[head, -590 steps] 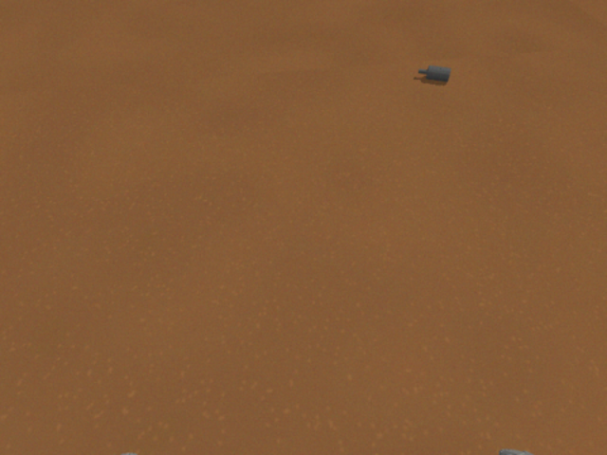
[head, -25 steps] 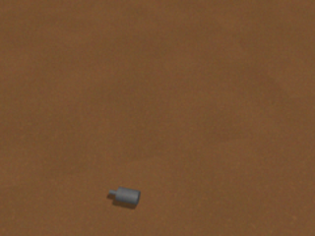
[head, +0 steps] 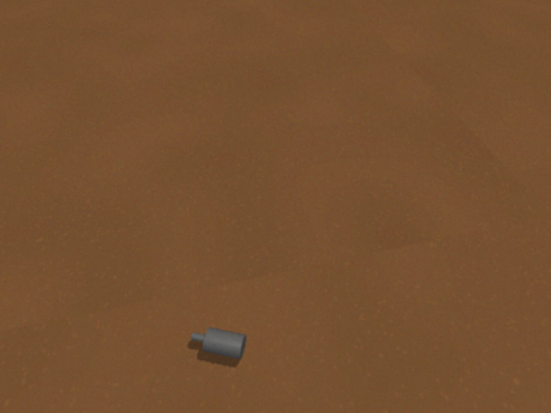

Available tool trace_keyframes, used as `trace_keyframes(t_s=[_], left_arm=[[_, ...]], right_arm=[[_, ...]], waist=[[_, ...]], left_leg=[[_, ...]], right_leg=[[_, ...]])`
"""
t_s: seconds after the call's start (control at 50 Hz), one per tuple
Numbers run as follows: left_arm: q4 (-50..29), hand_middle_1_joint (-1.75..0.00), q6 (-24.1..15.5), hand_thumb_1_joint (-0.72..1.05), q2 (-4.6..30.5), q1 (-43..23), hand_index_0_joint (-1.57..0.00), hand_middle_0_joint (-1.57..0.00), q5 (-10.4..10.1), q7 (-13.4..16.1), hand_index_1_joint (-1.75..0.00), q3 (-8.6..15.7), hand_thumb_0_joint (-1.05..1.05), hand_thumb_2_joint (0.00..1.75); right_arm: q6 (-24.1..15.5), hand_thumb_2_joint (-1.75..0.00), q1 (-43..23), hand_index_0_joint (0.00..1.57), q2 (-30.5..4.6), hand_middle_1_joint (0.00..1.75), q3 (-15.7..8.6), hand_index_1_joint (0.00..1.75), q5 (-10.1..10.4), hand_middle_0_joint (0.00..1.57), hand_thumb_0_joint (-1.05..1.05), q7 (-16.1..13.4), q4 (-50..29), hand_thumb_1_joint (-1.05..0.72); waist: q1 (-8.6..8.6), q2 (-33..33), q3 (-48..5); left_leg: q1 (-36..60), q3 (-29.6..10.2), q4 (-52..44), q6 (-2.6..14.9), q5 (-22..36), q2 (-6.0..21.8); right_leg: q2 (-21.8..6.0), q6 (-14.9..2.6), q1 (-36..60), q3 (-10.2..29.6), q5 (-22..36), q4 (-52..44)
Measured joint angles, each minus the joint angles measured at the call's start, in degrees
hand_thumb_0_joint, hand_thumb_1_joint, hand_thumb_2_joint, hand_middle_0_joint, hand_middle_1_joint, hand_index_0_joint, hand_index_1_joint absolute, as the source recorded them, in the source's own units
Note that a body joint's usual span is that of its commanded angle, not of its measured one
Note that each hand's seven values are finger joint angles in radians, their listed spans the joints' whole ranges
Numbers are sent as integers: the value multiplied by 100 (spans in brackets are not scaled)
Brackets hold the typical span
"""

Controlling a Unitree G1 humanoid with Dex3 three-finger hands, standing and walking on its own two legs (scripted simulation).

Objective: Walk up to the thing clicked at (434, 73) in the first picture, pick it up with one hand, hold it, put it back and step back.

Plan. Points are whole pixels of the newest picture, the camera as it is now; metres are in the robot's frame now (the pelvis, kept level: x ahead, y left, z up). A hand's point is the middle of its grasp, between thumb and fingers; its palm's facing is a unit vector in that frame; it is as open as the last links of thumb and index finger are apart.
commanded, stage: stand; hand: left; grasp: from above
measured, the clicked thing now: (217, 341) +0.43 +0.24 -0.74
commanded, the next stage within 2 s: rise first in 0.20 s
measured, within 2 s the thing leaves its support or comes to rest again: neither
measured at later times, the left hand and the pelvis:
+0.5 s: hand (140, 412) +0.14 +0.25 -0.17, palm faces +0.02 -0.95 -0.32, open 8.6 cm; pelvis -0.02 +0.00 -0.02, yaw +0 degrees
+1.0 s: hand out of the picture +0.12 +0.26 -0.23, palm faces -0.14 -0.90 -0.42, open 14.0 cm; pelvis -0.02 +0.02 -0.09, yaw -1 degrees
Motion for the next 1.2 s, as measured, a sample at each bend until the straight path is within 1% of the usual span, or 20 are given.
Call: trace_keyframes(t_s=[0.32,0.34,0.36,0.38,0.4,0.44,0.48,0.52,0.54,0.6,0.68,0.76,0.82,0.92,1.06,1.14,1.2], left_arm=[[-8,-30,-12,90,1,2,-20,-20,-2,10,-31,-10,0,90],[-159,-31,0,90,-16,49,-19,-20,-70,40,-31,31,0,91],[-305,-33,-39,88,-50,20,-19,-19,-137,81,-33,82,0,92],[-351,-35,-92,87,-88,-100,-18,-19,-156,95,-35,158,0,92],[-326,-37,-121,84,-112,-258,-16,-18,-133,80,-37,249,0,93],[-266,-45,-86,77,-94,-609,-14,-15,-8,0,-45,427,0,95],[-349,-55,-57,67,-52,-833,-11,-12,178,-75,-55,612,0,98],[-597,-66,6,56,-42,-859,-9,-10,320,-97,-66,765,0,100],[-753,-71,76,50,-49,-824,-8,-9,378,-88,-71,790,0,100],[-1152,-85,394,30,-98,-658,-6,-6,509,-56,-84,761,0,102],[-1566,-96,794,1,-178,-397,-5,-6,635,14,-96,717,0,102],[-1997,-102,963,-23,-224,-91,-6,-6,762,52,-103,753,0,102],[-2463,-105,992,-36,-227,171,-6,-7,856,73,-105,743,0,101],[-3270,-107,1075,-48,-214,578,-7,-8,973,85,-108,647,0,101],[-4059,-107,1297,-56,-196,944,-7,-9,1153,94,-109,554,-1,101],[-4244,-108,1360,-57,-150,989,-8,-9,1285,110,-109,503,-1,100],[-4126,-108,1248,-57,-61,824,-8,-10,1479,110,-109,477,-1,100]], right_arm=[[10,-90,30,21,3,30,-13,30,1,20,1,5,15,-90],[37,-90,99,21,9,30,-11,30,87,20,1,-35,-178,-90],[-16,-90,189,21,24,30,-14,30,177,20,1,-94,-448,-90],[-78,-90,255,21,52,30,-18,30,243,20,1,-140,-692,-90],[-116,-90,295,21,96,30,-30,30,278,20,1,-168,-901,-89],[-154,-90,334,21,220,30,-62,30,283,20,1,-189,-1259,-89],[-183,-90,388,21,363,30,-125,30,231,20,1,-169,-1548,-89],[-176,-90,475,21,481,30,-161,30,213,20,1,-147,-1801,-89],[-167,-90,524,21,526,30,-170,30,217,20,1,-142,-1906,-89],[-124,-90,659,21,603,30,-170,30,244,20,1,-127,-2175,-89],[-163,-90,762,21,619,30,-152,30,246,20,1,-109,-2491,-89],[-295,-90,794,21,619,30,-176,30,214,20,1,-104,-2749,-89],[-392,-90,770,21,610,30,-200,30,193,20,1,-125,-2890,-89],[-528,-90,640,21,620,30,-225,30,154,20,1,-158,-3050,-89],[-658,-90,486,21,654,30,-191,30,121,20,1,-149,-3282,-90],[-738,-91,438,21,654,30,-160,30,115,20,1,-140,-3378,-91],[-839,-91,386,21,624,30,-148,30,102,20,1,-119,-3428,-91]], waist=[[-10,-9,-1],[-26,-11,-51],[-33,-10,-54],[-31,-12,-26],[-37,-20,-20],[-54,-63,-39],[-77,-115,-131],[-102,-142,-221],[-116,-141,-255],[-179,-89,-374],[-218,-24,-541],[-216,-30,-702],[-189,-50,-773],[-173,-60,-849],[-180,-34,-977],[-184,-20,-1062],[-200,-16,-1128]], left_leg=[[8,-12,-11,9,0,-8],[-126,-16,90,13,-35,-14],[-307,-24,252,21,-91,-23],[-483,-26,419,25,-146,-30],[-691,-25,600,26,-205,-31],[-1161,-10,1006,14,-338,-22],[-1633,20,1418,3,-489,-6],[-1951,61,1738,5,-631,11],[-2047,75,1853,9,-688,17],[-2265,91,2122,26,-828,24],[-2684,112,2611,57,-1066,36],[-3280,115,3284,82,-1373,34],[-3704,106,3780,95,-1596,27],[-4255,81,4405,109,-1869,20],[-4868,32,5004,126,-2107,21],[-5232,7,5330,128,-2222,7],[-5637,-4,5674,129,-2325,-12]], right_leg=[[-9,11,21,-11,3,-27],[-16,9,-108,-16,-29,67],[-27,8,-279,-25,-81,215],[-35,5,-446,-29,-129,365],[-38,-1,-644,-29,-175,523],[-33,-14,-1103,-17,-284,892],[-21,-26,-1579,9,-409,1281],[-6,-31,-1908,47,-523,1585],[-1,-30,-2005,61,-568,1689],[5,-14,-2211,76,-674,1912],[12,14,-2611,94,-864,2336],[2,35,-3201,95,-1146,2979],[-11,50,-3617,83,-1356,3457],[-26,66,-4147,56,-1608,4040],[-33,76,-4726,5,-1824,4582],[-52,75,-5079,-20,-1939,4898],[-75,70,-5483,-34,-2048,5247]])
